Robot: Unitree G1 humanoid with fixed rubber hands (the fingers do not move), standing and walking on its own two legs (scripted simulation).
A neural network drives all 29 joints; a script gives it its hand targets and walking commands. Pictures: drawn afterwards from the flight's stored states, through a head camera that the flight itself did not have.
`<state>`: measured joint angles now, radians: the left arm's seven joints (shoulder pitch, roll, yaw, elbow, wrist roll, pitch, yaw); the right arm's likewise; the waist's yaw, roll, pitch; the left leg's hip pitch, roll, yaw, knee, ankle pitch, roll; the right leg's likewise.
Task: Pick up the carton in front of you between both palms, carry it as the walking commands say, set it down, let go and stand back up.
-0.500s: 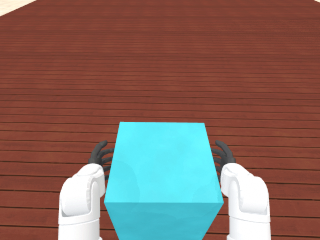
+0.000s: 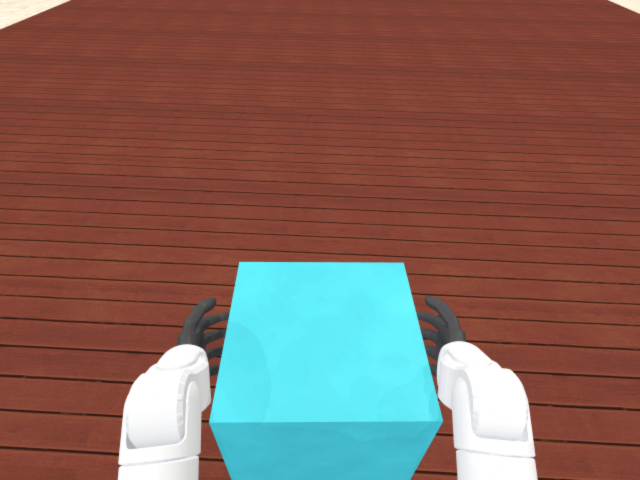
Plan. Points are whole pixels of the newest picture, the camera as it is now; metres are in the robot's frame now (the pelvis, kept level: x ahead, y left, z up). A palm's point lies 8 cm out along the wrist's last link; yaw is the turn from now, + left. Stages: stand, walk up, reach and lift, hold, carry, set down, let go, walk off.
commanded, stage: carry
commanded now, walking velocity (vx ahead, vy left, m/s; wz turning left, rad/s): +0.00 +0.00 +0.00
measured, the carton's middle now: (320, 384) +0.26 +0.00 +0.00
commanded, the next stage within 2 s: hold in 0.78 s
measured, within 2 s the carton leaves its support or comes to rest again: neither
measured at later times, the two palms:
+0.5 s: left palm (192, 386) +0.24 +0.15 +0.04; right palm (442, 383) +0.24 -0.15 +0.04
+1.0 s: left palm (159, 416) +0.20 +0.18 +0.04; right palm (422, 388) +0.23 -0.12 +0.04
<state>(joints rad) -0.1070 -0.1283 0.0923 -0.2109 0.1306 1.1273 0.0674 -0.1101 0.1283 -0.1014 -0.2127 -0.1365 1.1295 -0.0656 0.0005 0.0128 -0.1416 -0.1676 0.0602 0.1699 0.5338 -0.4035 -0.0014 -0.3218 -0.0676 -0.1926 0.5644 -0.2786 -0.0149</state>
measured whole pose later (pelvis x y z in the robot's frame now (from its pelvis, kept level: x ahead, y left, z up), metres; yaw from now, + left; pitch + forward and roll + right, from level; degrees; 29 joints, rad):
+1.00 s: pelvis -0.06 +0.00 +0.01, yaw +5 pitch -6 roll +0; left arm -0.18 -0.14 0.16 0.17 0.23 0.70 0.00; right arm -0.17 0.14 -0.15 0.13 -0.24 0.72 -0.02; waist 0.01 0.02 0.06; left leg -0.04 -0.01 0.05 0.40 -0.25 0.03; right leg -0.14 -0.03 -0.02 0.38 -0.13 0.02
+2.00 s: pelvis -0.07 -0.03 +0.00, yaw +8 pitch -6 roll +0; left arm -0.45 -0.22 0.45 0.47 0.40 0.57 -0.05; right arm -0.46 0.19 -0.44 0.44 -0.39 0.60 0.06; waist -0.02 0.05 0.09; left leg -0.14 0.01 -0.04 0.53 -0.29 0.00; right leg -0.20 0.00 -0.08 0.48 -0.18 -0.03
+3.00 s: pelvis -0.12 -0.03 -0.23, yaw +10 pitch +46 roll +2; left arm -0.99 -0.02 0.43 0.67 0.20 0.28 0.04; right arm -0.93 0.05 -0.49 0.55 -0.24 0.32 -0.04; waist -0.05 0.05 -0.16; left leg -1.88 -0.05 -0.01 1.63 -0.55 -0.01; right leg -1.96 -0.01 0.01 1.57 -0.41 0.00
